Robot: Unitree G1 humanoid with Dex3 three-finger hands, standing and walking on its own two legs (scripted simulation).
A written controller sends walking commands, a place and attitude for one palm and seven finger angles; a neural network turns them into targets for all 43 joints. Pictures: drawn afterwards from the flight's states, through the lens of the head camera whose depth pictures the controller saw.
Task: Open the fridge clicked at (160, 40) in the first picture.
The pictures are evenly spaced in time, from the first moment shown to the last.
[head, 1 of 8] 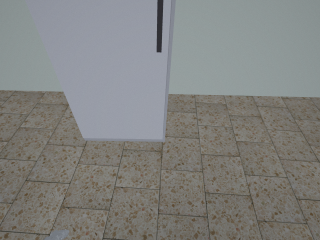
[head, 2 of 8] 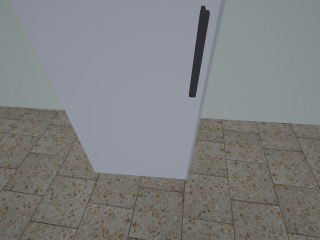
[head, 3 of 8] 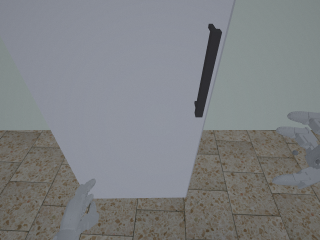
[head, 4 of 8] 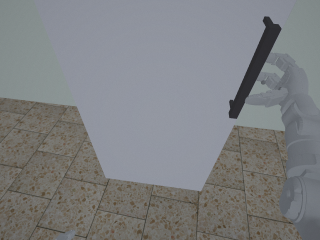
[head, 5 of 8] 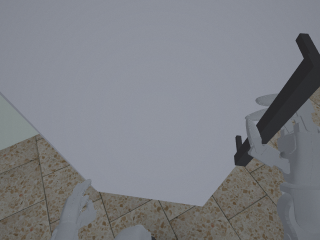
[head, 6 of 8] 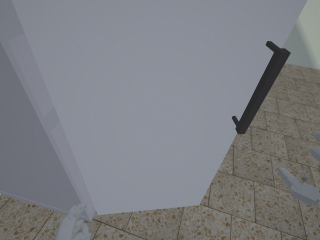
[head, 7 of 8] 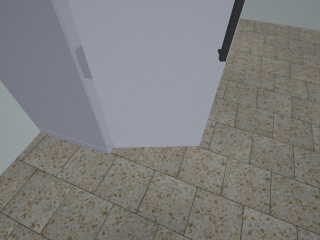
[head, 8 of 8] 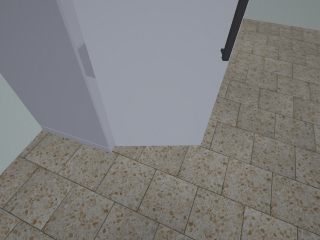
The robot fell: no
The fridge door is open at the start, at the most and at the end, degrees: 0 77 69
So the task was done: yes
